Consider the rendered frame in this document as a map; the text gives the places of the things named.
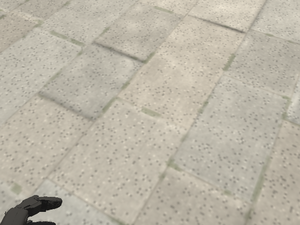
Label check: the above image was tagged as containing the robot left hand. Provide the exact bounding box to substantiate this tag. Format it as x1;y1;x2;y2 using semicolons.
0;195;63;225

